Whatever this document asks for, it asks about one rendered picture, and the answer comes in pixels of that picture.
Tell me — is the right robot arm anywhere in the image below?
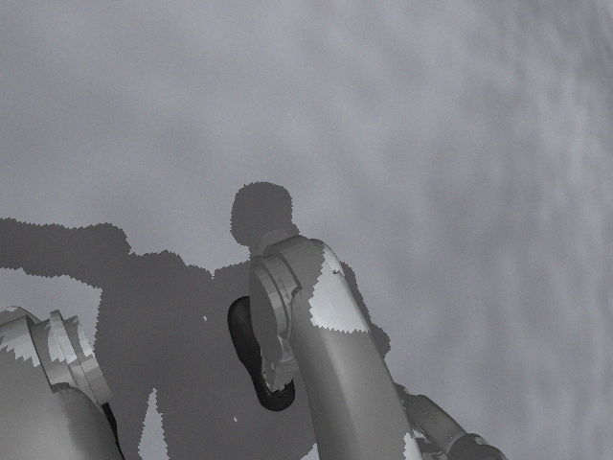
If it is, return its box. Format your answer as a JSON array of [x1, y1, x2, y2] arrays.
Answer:
[[447, 433, 508, 460]]

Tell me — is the right robot foot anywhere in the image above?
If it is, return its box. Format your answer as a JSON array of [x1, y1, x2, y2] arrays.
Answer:
[[227, 296, 295, 411]]

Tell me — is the right robot hand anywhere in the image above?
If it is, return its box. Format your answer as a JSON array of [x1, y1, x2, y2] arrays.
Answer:
[[394, 382, 467, 460]]

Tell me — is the left robot foot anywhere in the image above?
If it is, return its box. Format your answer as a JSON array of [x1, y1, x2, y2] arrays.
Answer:
[[102, 402, 125, 460]]

